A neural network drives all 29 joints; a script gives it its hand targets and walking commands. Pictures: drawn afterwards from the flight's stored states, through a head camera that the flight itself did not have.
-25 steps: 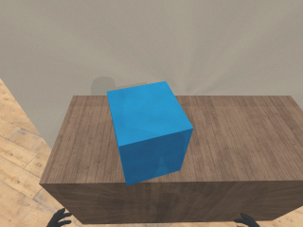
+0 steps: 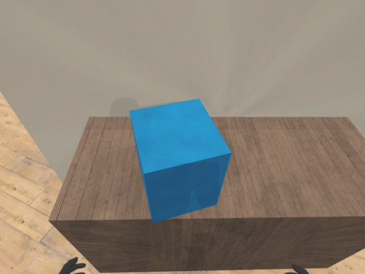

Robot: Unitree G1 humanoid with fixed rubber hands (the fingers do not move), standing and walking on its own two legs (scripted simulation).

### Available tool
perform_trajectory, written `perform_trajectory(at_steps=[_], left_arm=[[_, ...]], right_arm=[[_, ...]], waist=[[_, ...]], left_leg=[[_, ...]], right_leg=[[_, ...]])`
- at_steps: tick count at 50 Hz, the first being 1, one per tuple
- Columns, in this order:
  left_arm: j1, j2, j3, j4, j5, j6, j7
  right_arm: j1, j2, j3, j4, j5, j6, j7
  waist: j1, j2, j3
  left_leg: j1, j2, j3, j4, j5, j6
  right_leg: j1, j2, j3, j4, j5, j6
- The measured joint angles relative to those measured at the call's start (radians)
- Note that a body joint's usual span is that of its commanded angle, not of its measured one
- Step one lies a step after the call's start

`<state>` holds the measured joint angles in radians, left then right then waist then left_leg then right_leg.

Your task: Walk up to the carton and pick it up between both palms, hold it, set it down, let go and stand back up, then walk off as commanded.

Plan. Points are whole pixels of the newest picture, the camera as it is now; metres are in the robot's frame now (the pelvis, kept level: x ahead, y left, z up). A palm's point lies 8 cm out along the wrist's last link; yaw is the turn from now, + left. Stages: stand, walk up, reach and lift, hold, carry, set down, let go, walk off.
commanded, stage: stand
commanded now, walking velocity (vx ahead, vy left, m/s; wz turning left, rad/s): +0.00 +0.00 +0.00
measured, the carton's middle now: (175, 160) +0.42 +0.04 -0.04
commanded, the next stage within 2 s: walk off in 1.42 s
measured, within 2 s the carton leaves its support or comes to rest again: neither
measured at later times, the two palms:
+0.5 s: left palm out of the picture +0.09 +0.29 -0.11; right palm out of the picture +0.08 -0.26 -0.11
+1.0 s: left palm out of the picture +0.08 +0.29 -0.11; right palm out of the picture +0.06 -0.26 -0.11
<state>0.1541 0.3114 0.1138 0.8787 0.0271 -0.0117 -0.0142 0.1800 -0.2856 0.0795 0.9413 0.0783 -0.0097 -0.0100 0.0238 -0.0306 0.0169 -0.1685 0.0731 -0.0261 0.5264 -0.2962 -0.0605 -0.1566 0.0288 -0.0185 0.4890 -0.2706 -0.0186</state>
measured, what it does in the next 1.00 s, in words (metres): stands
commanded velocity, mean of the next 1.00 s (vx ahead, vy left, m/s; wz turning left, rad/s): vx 0.00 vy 0.00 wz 0.00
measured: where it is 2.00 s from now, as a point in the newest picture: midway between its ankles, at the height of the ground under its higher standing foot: outside the picture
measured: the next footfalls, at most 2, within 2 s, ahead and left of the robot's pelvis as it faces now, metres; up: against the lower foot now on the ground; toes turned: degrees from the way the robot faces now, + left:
none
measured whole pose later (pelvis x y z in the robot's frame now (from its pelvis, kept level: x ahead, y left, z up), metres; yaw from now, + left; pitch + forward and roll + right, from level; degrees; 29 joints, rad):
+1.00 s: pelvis -0.02 +0.00 +0.00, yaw +0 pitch -5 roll -1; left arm 0.15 0.31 0.11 0.95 0.03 -0.01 -0.02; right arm 0.18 -0.29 0.08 1.02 0.08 -0.01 -0.01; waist 0.02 -0.02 0.02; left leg -0.17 0.07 -0.03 0.53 -0.27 -0.06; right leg -0.16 0.03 -0.02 0.49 -0.25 -0.02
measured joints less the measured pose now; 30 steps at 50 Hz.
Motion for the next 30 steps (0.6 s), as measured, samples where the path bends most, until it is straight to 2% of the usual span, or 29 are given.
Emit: perform_trajectory(at_steps=[30], left_arm=[[0.0, 0.0, 0.0, 0.045, 0.0, -0.001, 0.0]], right_arm=[[0.0, -0.001, 0.0, 0.049, 0.0, 0.003, 0.002]], waist=[[-0.004, 0.003, 0.0]], left_leg=[[0.0, 0.0, 0.0, 0.0, 0.018, 0.0]], right_leg=[[0.0, 0.0, 0.0, 0.0, 0.018, 0.0]])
